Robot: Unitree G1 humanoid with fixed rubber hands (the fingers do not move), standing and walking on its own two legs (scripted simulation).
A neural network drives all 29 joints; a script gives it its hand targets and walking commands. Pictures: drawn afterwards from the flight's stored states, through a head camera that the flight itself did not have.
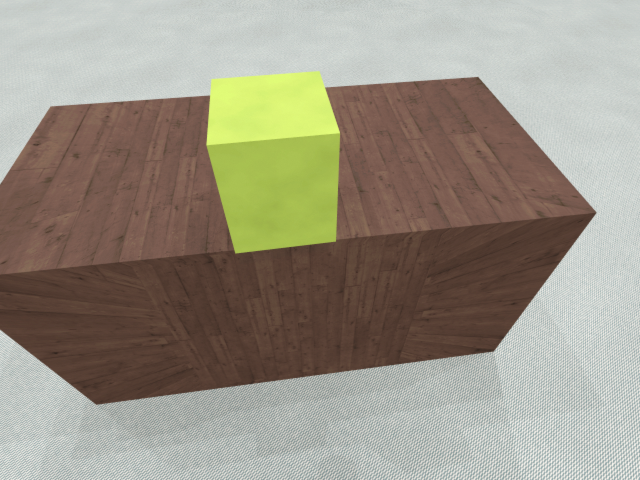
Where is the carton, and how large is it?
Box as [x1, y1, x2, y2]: [206, 71, 339, 253]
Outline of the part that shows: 319,71 211,79 206,145 235,253 335,241 339,131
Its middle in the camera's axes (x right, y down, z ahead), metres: -0.09 -0.14 +0.74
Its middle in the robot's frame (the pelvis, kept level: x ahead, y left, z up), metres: +0.67 +0.11 +0.02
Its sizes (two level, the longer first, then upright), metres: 0.210 0.200 0.250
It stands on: a pedestal, 0.67 m high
